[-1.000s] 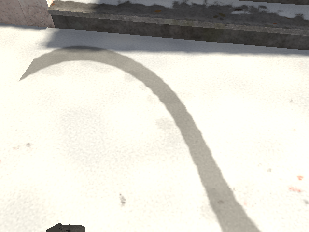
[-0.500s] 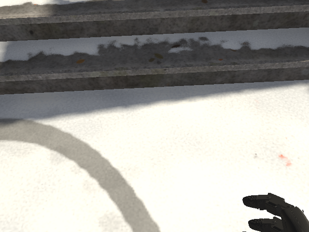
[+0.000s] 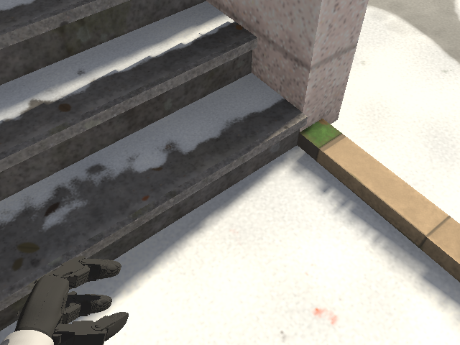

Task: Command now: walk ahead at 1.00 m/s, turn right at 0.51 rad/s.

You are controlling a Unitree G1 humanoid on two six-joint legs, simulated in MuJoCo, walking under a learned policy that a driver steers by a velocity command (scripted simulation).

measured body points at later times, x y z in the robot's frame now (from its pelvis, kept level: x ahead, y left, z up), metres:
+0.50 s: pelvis +0.50 +0.02 -0.01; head +0.51 +0.03 +0.44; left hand +0.47 +0.29 -0.14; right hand +0.69 -0.21 -0.11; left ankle +0.63 +0.07 -0.71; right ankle +0.25 -0.07 -0.67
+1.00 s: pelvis +0.93 +0.09 +0.10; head +0.97 +0.11 +0.55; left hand +0.97 +0.40 +0.02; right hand +1.19 -0.08 -0.01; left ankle +0.72 +0.10 -0.45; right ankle +1.07 +0.03 -0.55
